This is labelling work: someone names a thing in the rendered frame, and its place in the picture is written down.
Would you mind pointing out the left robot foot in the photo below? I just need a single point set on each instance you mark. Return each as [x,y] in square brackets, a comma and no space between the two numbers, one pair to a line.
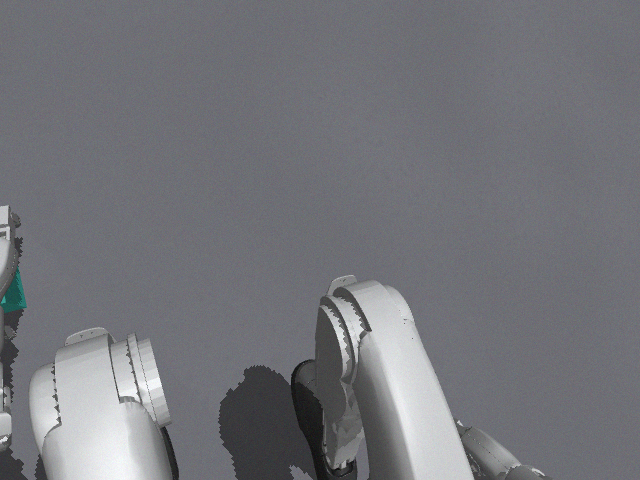
[171,455]

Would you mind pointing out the right robot hand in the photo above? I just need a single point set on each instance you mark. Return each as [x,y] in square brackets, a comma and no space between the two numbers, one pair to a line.
[488,459]

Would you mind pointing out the right robot foot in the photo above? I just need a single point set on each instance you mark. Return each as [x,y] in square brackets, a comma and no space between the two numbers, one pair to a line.
[309,413]

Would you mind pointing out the left robot hand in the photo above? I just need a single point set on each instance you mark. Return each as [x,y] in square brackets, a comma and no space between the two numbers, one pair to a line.
[8,256]

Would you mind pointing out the cube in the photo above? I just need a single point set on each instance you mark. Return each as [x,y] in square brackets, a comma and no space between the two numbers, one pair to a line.
[14,298]

